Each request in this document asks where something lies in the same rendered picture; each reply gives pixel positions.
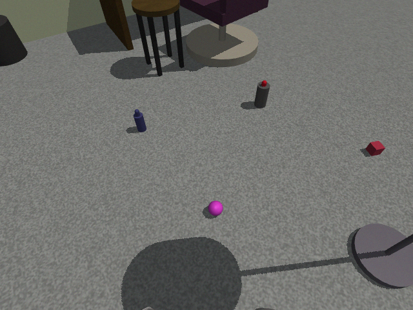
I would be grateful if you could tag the stool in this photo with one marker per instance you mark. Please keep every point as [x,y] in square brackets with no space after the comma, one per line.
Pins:
[158,8]

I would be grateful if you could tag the office chair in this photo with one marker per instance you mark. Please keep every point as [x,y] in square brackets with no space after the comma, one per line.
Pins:
[222,44]

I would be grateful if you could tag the floor lamp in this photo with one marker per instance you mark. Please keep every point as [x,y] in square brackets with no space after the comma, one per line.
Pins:
[384,254]

